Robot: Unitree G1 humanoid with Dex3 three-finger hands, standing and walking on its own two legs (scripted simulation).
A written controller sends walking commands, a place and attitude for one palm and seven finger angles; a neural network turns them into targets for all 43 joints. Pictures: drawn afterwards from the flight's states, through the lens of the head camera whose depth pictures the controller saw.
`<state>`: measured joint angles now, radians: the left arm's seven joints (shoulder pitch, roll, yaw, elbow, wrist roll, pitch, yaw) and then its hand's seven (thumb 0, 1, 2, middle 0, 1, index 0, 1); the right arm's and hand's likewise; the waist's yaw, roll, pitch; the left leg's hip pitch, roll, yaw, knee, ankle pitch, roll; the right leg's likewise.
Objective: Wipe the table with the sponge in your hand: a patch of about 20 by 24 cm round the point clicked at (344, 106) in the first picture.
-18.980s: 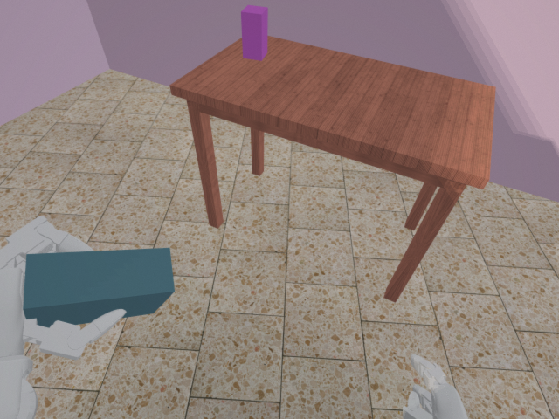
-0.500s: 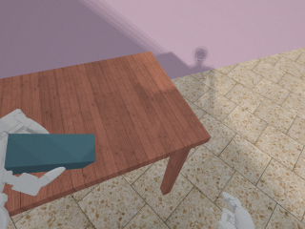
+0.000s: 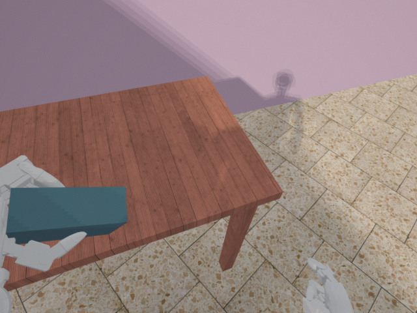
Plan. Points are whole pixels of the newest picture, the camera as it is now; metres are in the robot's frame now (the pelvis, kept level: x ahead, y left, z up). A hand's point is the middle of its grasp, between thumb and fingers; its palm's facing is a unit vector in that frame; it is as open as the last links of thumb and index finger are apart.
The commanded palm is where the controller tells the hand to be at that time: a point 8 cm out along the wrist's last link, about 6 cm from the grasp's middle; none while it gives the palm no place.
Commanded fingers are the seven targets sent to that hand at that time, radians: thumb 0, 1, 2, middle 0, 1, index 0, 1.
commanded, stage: come to a stop and stand still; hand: left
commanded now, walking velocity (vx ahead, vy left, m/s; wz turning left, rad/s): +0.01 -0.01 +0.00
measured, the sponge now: (86, 214) +0.22 +0.20 +0.13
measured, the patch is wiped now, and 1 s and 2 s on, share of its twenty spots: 0.00 0.00 0.00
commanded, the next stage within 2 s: look again from close up in 1.14 s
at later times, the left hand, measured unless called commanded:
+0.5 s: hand (27, 208) +0.23 +0.29 +0.13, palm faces +0.36 -0.83 -0.43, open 9.5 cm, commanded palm +0.16 +0.31 +0.18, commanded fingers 0.00 0.10 1.30 -1.20 -1.60 -1.20 -1.60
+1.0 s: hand out of the picture +0.21 +0.36 +0.15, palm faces +0.42 -0.83 -0.38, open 9.5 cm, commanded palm +0.15 +0.38 +0.18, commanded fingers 0.00 0.10 1.30 -1.20 -1.60 -1.20 -1.60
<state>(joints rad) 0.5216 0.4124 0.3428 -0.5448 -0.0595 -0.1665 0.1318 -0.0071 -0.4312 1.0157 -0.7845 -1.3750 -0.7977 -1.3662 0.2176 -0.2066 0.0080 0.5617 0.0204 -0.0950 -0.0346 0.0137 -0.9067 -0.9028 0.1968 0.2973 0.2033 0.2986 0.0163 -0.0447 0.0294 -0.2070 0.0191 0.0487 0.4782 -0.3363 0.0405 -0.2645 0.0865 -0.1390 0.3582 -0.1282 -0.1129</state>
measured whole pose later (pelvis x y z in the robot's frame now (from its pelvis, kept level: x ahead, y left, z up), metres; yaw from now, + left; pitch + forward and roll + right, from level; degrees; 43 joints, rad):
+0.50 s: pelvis +0.02 +0.03 +0.00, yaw +2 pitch +3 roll +0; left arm 0.43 0.45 0.31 -0.35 -0.07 -0.28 0.12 -0.01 -0.43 1.02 -0.78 -1.38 -0.80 -1.37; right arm 0.28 -0.28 0.02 0.64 0.01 -0.19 0.04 0.01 -0.91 -0.90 0.20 0.30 0.20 0.30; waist 0.04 -0.02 0.04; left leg -0.26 -0.03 -0.01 0.53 -0.32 0.03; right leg -0.32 0.07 -0.12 0.46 -0.20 -0.10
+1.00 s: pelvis +0.01 +0.09 +0.00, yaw +3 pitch +1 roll +0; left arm 0.40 0.43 0.35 -0.44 -0.09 -0.24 0.11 -0.01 -0.43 1.02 -0.78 -1.38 -0.80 -1.37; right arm 0.16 -0.20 0.03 0.58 0.02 -0.15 0.05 0.01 -0.91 -0.90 0.20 0.30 0.20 0.30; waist 0.06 -0.05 0.08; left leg -0.22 -0.13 0.01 0.46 -0.27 0.11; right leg -0.32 -0.04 -0.09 0.50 -0.20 0.00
